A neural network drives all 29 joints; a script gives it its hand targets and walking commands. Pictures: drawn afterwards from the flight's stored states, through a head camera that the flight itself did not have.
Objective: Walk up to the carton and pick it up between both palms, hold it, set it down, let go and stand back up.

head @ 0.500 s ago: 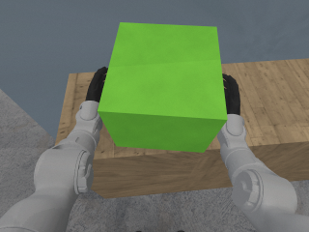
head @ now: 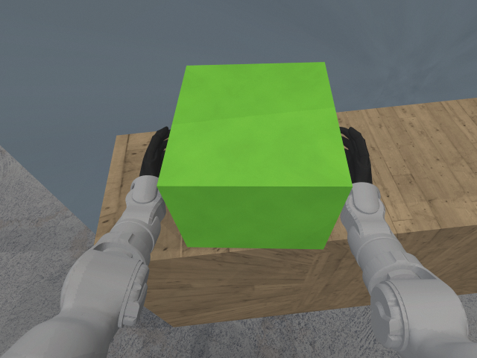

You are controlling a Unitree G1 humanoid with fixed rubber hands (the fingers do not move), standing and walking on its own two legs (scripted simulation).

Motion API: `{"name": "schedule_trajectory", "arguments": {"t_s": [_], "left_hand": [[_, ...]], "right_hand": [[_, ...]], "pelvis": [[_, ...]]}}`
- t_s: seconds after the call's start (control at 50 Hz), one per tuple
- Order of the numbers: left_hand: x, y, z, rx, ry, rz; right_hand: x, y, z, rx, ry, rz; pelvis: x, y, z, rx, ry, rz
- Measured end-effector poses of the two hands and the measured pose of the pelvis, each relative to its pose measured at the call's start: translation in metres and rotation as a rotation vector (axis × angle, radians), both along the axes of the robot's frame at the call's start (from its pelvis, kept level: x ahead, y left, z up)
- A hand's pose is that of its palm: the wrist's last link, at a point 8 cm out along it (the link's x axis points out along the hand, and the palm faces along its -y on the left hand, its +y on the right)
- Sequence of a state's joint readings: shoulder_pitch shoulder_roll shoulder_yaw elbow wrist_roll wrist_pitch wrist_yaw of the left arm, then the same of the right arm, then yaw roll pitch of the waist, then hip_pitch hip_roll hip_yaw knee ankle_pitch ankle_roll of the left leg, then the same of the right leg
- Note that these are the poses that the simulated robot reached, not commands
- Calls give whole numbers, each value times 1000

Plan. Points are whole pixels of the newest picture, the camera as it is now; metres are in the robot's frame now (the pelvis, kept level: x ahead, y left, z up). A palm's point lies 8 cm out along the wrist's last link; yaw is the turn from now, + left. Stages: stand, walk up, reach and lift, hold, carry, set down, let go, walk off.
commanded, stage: reach and lift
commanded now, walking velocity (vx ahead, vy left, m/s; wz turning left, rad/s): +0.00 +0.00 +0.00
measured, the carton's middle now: (254, 156) +0.48 -0.03 +0.03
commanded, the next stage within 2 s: none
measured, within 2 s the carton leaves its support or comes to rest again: leaves its support in 0.10 s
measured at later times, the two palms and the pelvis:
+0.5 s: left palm (127, 152) +0.40 +0.16 +0.15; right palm (375, 147) +0.38 -0.19 +0.15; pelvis -0.02 +0.01 +0.01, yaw +0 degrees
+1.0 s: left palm (128, 174) +0.37 +0.16 +0.14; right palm (384, 152) +0.36 -0.19 +0.16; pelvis -0.03 +0.00 +0.01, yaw +0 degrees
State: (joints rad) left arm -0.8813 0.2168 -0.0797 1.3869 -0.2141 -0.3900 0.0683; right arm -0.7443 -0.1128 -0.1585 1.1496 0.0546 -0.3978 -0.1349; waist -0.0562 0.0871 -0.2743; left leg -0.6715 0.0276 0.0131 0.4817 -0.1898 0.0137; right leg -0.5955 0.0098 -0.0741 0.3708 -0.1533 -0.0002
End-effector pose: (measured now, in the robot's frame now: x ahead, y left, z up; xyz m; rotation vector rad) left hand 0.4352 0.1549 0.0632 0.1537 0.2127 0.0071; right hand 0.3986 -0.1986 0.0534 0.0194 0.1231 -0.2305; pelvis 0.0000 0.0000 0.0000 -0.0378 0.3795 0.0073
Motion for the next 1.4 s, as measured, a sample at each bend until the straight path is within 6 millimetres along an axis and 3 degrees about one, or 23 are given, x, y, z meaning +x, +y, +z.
{"name": "schedule_trajectory", "arguments": {"t_s": [0.24,0.5,0.64,0.72,0.9,1.0,1.2,1.4], "left_hand": [[-17,-1,20,-18,-9,10],[-32,9,91,-18,-24,33],[-43,12,118,-29,-32,38],[-50,13,116,-34,-20,53],[-62,11,87,-47,33,70],[-66,5,80,-57,37,80],[-74,8,96,-70,21,110],[-94,19,106,-86,18,135]], "right_hand": [[-13,-2,25,20,-4,5],[-22,7,97,45,-16,18],[-30,10,121,42,-24,25],[-33,11,122,38,-14,42],[-38,9,104,20,38,58],[-38,4,104,18,41,68],[-36,6,122,32,29,91],[-45,18,133,31,32,117]], "pelvis": [[-1,5,1,2,-71,-1],[-19,6,9,19,-230,1],[-26,7,13,24,-319,-15],[-28,6,15,26,-354,-21],[-30,1,15,28,-354,-9],[-28,-2,14,25,-328,0],[-21,-5,14,26,-342,5],[-15,-6,15,30,-405,21]]}}
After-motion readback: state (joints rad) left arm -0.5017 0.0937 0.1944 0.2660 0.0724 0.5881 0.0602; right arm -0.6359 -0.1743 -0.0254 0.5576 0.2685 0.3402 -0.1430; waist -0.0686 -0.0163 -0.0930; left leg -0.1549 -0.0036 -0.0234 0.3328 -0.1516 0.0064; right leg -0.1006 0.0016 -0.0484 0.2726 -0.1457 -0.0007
